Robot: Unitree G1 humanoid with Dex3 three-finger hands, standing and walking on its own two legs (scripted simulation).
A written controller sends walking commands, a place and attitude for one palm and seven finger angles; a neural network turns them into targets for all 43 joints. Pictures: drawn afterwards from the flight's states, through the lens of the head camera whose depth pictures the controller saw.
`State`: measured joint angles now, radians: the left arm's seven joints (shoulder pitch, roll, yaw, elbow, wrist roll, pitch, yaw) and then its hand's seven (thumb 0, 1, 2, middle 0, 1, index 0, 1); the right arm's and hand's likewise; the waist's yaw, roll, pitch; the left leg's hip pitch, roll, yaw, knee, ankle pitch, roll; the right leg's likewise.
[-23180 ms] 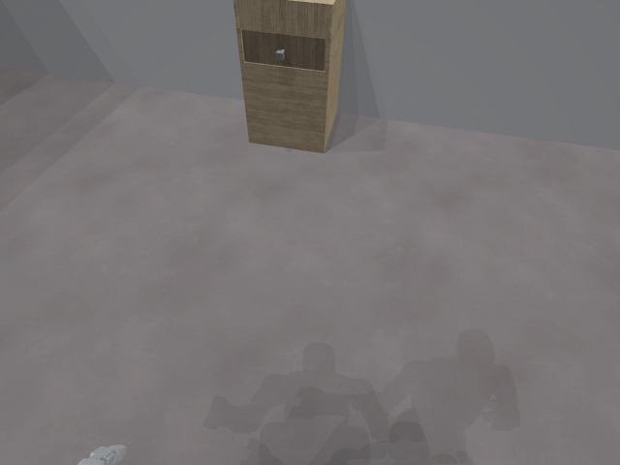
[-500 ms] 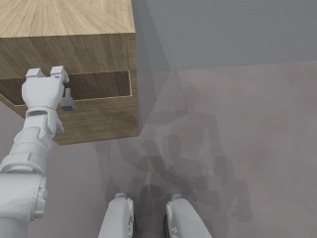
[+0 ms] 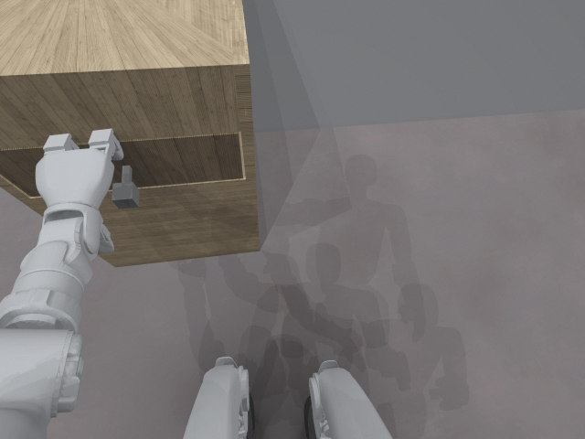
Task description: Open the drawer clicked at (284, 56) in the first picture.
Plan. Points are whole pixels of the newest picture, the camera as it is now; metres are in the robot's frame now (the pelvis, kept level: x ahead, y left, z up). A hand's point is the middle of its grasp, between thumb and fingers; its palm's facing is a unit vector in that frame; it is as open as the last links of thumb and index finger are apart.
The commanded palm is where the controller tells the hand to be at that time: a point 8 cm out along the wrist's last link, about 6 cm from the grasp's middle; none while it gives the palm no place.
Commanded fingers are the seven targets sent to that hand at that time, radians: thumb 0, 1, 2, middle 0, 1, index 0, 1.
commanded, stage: re-aim the fingers above the handle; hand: left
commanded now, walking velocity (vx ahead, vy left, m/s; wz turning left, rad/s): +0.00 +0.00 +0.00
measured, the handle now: (126, 186) +0.51 +0.26 -0.11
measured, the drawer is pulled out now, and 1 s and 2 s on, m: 0.00 0.00 0.00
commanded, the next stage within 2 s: lower the fingers behind the handle in 0.98 s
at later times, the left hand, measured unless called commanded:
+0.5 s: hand (104, 201) +0.45 +0.26 -0.05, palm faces -0.12 -0.05 -0.99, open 13.8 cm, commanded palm +0.45 +0.24 +0.01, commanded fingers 0.00 -0.50 0.30 -0.30 -1.20 -0.30 -1.20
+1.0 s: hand (94, 198) +0.45 +0.28 -0.04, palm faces -0.12 -0.02 -0.99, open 13.7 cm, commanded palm +0.45 +0.25 +0.01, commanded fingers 0.00 -0.50 0.30 -0.30 -1.20 -0.30 -1.20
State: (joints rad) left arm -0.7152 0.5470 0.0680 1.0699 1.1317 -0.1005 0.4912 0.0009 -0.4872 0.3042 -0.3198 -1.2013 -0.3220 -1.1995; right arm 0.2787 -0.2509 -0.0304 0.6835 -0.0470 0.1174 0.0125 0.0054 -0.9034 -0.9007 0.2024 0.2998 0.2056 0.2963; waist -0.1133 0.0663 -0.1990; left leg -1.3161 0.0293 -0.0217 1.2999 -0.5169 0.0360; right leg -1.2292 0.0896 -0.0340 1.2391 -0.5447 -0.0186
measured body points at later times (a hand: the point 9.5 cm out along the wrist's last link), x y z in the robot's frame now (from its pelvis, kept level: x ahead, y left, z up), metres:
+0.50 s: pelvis +0.00 +0.00 +0.01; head +0.15 +0.02 +0.43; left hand +0.45 +0.26 +0.01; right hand +0.04 -0.27 -0.12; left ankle +0.03 +0.10 -0.61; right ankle +0.01 -0.12 -0.61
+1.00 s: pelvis -0.01 +0.00 +0.00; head +0.14 +0.02 +0.43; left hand +0.45 +0.27 +0.01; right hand +0.03 -0.27 -0.13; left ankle +0.03 +0.10 -0.61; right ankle +0.01 -0.12 -0.61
